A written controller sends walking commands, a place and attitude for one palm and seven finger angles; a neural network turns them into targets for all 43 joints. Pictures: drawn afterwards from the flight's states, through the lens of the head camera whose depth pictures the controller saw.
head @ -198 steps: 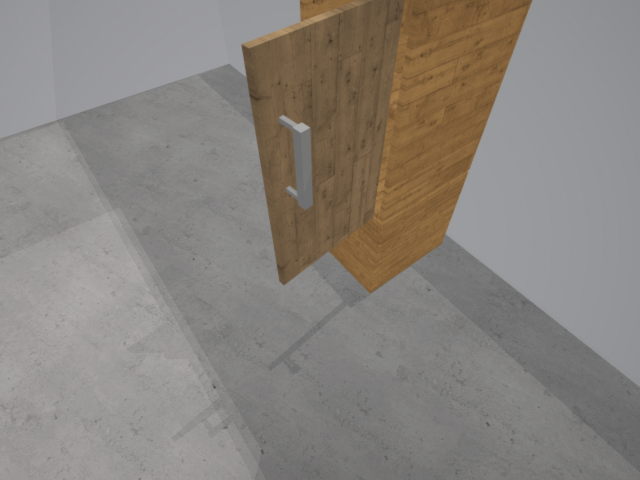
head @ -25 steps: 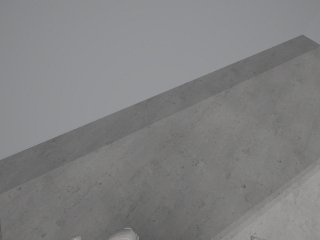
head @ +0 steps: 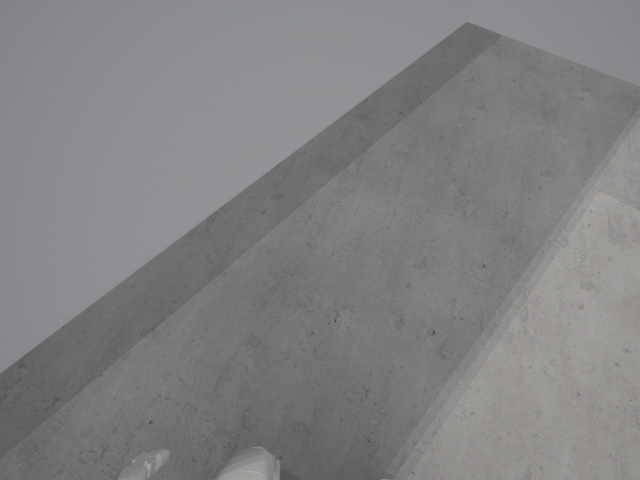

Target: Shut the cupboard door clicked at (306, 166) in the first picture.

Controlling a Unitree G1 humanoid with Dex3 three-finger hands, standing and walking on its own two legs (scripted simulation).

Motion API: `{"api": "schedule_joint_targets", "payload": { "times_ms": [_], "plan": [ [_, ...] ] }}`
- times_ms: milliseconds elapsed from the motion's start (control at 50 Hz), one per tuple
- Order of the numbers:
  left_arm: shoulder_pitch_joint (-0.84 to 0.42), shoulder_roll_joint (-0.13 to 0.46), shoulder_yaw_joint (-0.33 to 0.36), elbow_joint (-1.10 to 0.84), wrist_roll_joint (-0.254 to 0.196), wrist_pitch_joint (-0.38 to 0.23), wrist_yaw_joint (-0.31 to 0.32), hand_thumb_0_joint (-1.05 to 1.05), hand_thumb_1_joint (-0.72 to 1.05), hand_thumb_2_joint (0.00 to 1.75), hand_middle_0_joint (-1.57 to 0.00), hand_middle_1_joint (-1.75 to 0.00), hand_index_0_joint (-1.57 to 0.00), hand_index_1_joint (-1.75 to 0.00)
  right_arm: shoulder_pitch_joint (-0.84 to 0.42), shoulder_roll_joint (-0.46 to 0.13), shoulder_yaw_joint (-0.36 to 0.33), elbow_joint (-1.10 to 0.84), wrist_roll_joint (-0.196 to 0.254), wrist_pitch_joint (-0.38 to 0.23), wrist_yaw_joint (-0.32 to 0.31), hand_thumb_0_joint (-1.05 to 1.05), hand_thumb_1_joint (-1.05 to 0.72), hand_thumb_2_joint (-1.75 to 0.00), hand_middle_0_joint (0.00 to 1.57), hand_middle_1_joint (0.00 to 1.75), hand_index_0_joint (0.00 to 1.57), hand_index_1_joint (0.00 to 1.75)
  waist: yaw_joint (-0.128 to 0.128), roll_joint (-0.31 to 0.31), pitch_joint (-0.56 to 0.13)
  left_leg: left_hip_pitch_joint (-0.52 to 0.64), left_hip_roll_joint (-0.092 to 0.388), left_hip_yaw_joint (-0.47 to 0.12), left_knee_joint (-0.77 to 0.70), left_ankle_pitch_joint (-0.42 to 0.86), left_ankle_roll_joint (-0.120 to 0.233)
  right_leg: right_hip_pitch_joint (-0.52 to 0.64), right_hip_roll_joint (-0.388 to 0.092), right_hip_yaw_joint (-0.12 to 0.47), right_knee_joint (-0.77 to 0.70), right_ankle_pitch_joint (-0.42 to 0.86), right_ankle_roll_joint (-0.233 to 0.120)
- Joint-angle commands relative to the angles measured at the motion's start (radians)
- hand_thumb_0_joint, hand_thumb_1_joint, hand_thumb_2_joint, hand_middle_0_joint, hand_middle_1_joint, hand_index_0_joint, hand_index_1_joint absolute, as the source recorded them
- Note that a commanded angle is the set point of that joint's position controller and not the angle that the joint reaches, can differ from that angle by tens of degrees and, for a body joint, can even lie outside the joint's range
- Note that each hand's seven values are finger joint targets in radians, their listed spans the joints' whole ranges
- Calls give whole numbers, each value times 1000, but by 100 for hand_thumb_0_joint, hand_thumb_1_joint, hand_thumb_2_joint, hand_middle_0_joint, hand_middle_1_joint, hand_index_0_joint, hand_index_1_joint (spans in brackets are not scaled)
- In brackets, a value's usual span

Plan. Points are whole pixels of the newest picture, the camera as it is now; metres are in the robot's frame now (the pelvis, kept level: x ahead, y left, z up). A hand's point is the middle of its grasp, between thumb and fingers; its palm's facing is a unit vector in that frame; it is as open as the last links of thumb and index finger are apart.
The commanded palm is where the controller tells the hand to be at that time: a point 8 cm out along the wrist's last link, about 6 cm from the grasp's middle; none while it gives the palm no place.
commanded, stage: walk around to get in front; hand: left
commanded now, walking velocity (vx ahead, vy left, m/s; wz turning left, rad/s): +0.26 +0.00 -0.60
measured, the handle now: out of the picture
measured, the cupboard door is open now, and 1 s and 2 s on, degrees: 97 97 97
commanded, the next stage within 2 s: walk to a spot facing it in 1.24 s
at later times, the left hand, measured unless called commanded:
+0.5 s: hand (263, 360) +0.29 +0.11 -0.16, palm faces -0.38 -0.91 -0.19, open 7.4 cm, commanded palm none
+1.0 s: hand (319, 281) +0.45 +0.03 -0.17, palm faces -0.50 -0.85 -0.16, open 7.4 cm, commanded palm none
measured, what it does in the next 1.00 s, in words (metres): walks ahead, turning right: left foot, then right foot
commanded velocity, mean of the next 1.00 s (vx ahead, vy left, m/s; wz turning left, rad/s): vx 0.33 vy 0.00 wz -0.48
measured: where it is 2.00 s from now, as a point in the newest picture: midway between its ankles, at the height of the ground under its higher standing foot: (443, 353)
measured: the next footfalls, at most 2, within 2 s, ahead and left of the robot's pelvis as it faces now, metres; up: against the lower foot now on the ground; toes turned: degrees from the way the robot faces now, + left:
left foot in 0.18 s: +0.09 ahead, +0.14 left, +0.00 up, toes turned -3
right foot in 0.52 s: +0.16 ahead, -0.18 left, +0.00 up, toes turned -27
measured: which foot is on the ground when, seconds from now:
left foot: up 0.00-0.16, down 0.18-0.52, up 0.54-0.82, down 0.84-1.00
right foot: down 0.00-0.16, up 0.18-0.50, down 0.52-0.84, up 0.86-1.00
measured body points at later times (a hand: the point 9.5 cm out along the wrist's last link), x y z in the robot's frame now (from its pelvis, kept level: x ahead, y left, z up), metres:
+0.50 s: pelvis +0.10 -0.03 +0.00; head +0.16 -0.05 +0.44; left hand +0.31 +0.16 -0.14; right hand -0.02 -0.27 -0.14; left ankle +0.05 +0.14 -0.73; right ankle +0.12 -0.16 -0.72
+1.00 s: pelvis +0.30 -0.11 +0.00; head +0.34 -0.11 +0.45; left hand +0.48 +0.07 -0.16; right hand +0.24 -0.34 -0.13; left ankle +0.37 -0.01 -0.73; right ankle +0.19 -0.19 -0.64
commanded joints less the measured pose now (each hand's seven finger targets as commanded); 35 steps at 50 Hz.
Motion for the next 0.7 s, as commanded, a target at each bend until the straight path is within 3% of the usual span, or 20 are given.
{"api": "schedule_joint_targets", "payload": {
  "times_ms": [0, 60, 100, 120, 140, 160, 180, 220, 280, 340, 400, 440, 460, 480, 500, 520, 540, 560, 600, 680],
  "plan": [
    [58, 212, 53, -52, 5, -21, 18, 0, 90, 90, -20, -30, -20, -30, -15, -42, -10, -95, 0, -35, 4, 0, -90, -90, 20, 30, 20, 30, 36, -158, -208, -17, -25, -2, -151, 52, -6, 194, -232, 281, -170, 464, -165],
    [45, 218, 58, -49, 9, -20, 6, 0, 90, 90, -20, -30, -20, -30, -7, -48, -12, -106, -2, -50, 11, 0, -90, -90, 20, 30, 20, 30, 34, -191, -169, 73, -52, 11, -305, 58, 10, 115, -208, 341, -211, 121, -154],
    [8, 205, 56, -54, 4, -21, -5, 0, 90, 90, -20, -30, -20, -30, 63, -60, -15, -84, -5, -66, 9, 0, -90, -90, 20, 30, 20, 30, -14, -165, -138, 275, -68, 34, -494, 152, 22, -58, -157, 336, -189, -98, -110],
    [-11, 167, 47, -67, 4, -22, -12, 0, 90, 90, -20, -30, -20, -30, 136, -98, -22, -65, -8, -77, 3, 0, -90, -90, 20, 30, 20, 30, -52, -55, -139, 435, -2, -29, -633, 102, 45, -212, -93, 284, -98, -218, -63],
    [-20, 87, 30, -99, -6, -19, -24, 0, 90, 90, -20, -30, -20, -30, 228, -211, -43, -42, -32, -86, -5, 0, -90, -90, 20, 30, 20, 30, -97, 280, -128, 551, 268, -369, -779, -158, 136, -429, 68, 113, 193, -336, 1],
    [-105, 100, 33, -152, -4, -27, -33, 0, 90, 90, -20, -30, -20, -30, 291, -261, -48, -44, -38, -89, -16, 0, -90, -90, 20, 30, 20, 30, -119, 289, -98, 467, 473, -580, -897, -270, 250, -480, 22, 17, 430, -339, 28],
    [-137, 118, 45, -159, 8, -39, -49, 0, 90, 90, -20, -30, -20, -30, 257, -252, -44, -58, -38, -97, -7, 0, -90, -90, 20, 30, 20, 30, -101, 120, -65, 377, 474, -603, -906, -243, 293, -475, -42, 46, 550, -267, 24],
    [-94, 99, 44, -108, 19, -38, -63, 0, 90, 90, -20, -30, -20, -30, 158, -165, -20, -74, -35, -110, -2, 0, -90, -90, 20, 30, 20, 30, -35, 152, -47, 340, 339, -343, -854, -8, 216, -457, -85, 19, 609, -122, 38],
    [-101, 47, 24, -92, 13, -26, -79, 0, 90, 90, -20, -30, -20, -30, 189, -134, -10, -48, -31, -120, -5, 0, -90, -90, 20, 30, 20, 30, -30, 149, -90, 395, 250, -73, -795, 310, 171, -385, -88, -51, 479, -35, 55],
    [-148, 29, 10, -99, 8, -26, -82, 0, 90, 90, -20, -30, -20, -30, 226, -141, -16, -22, -33, -116, 2, 0, -90, -90, 20, 30, 20, 30, -47, 167, -101, 391, 243, 52, -760, 419, 158, -281, -70, -121, 281, -30, 47],
    [-161, 41, 12, -95, 9, -27, -82, 0, 90, 90, -20, -30, -20, -30, 229, -157, -21, -10, -35, -109, 8, 0, -90, -90, 20, 30, 20, 30, -46, 177, -87, 345, 264, 94, -732, 388, 152, -153, -41, -168, 159, -30, 33],
    [-75, 69, 22, -68, 12, -33, -77, 0, 90, 90, -20, -30, -20, -30, 197, -158, -20, -11, -32, -104, 11, 0, -90, -90, 20, 30, 20, 30, 12, 151, -115, 295, 248, 146, -585, 445, 125, 34, -5, -197, 43, -6, 7],
    [76, 113, 36, -18, 13, -44, -70, 0, 90, 90, -20, -30, -20, -30, 172, -152, -17, -21, -24, -105, 15, 0, -90, -90, 20, 30, 20, 30, 90, 46, -185, 182, 196, 198, -364, 537, 91, 294, 14, -183, -29, 17, -29],
    [266, 238, 71, 33, 17, -59, -51, 0, 90, 90, -20, -30, -20, -30, 125, -95, -2, -62, -1, -110, 27, 0, -90, -90, 20, 30, 20, 30, 181, -229, -294, -118, 100, 256, -34, 325, 42, 605, -234, 170, -134, -107, -128],
    [365, 322, 89, 61, -8, -59, -34, 0, 90, 90, -20, -30, -20, -30, 31, -72, 6, -124, 7, -112, 23, 0, -90, -90, 20, 30, 20, 30, 209, -342, -299, -330, 8, 125, 221, -167, 20, 625, -449, 550, -279, 63, -231],
    [310, 316, 85, 45, -13, -51, -14, 0, 90, 90, -20, -30, -20, -30, -11, -98, -4, -127, 4, -108, 19, 0, -90, -90, 20, 30, 20, 30, 183, -155, -217, -373, 63, -9, 279, -122, 26, 501, -470, 552, -302, -51, -278],
    [209, 258, 70, 20, -7, -56, -6, 0, 90, 90, -20, -30, -20, -30, -28, -87, -7, -109, -2, -109, 19, 0, -90, -90, 20, 30, 20, 30, 135, -196, -167, -357, 98, -41, 269, -31, 23, 375, -411, 480, -314, -88, -249],
    [120, 204, 52, -4, -3, -60, -1, 0, 90, 90, -20, -30, -20, -30, -6, -90, -10, -89, -12, -103, 20, 0, -90, -90, 20, 30, 20, 30, 79, -209, -136, -274, 118, -55, 184, 24, 15, 247, -357, 344, -313, -22, -207],
    [47, 166, 40, -16, 6, -73, -3, 0, 90, 90, -20, -30, -20, -30, 58, -53, -8, -44, -19, -83, 28, 0, -90, -90, 20, 30, 20, 30, 15, -182, -130, -120, 89, -9, 45, 101, 5, 101, -273, 189, -319, 86, -168],
    [41, 176, 43, 3, 8, -85, -16, 0, 90, 90, -20, -30, -20, -30, 66, -22, -7, -39, -19, -90, 44, 0, -90, -90, 20, 30, 20, 30, -4, -132, -114, 0, 31, 44, -233, 223, 8, 48, -212, 139, -320, 9, -152]
  ]
}}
